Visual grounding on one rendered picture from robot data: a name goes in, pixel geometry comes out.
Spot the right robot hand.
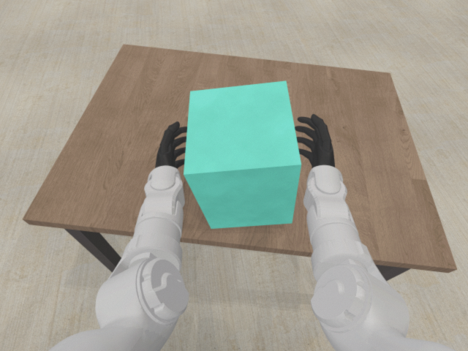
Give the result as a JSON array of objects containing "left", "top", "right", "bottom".
[{"left": 295, "top": 114, "right": 335, "bottom": 168}]

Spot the table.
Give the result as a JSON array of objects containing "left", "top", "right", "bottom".
[{"left": 23, "top": 44, "right": 457, "bottom": 281}]

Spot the robot right forearm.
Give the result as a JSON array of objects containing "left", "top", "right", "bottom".
[{"left": 303, "top": 165, "right": 392, "bottom": 288}]

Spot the left robot hand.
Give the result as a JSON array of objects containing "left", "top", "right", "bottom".
[{"left": 155, "top": 121, "right": 187, "bottom": 169}]

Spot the carton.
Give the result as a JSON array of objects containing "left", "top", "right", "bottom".
[{"left": 184, "top": 81, "right": 301, "bottom": 229}]

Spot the right robot upper arm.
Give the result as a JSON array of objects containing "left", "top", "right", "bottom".
[{"left": 311, "top": 264, "right": 455, "bottom": 351}]

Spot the robot left forearm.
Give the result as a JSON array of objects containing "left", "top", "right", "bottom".
[{"left": 108, "top": 165, "right": 185, "bottom": 279}]

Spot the left robot upper arm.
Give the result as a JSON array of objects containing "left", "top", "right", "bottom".
[{"left": 48, "top": 257, "right": 189, "bottom": 351}]

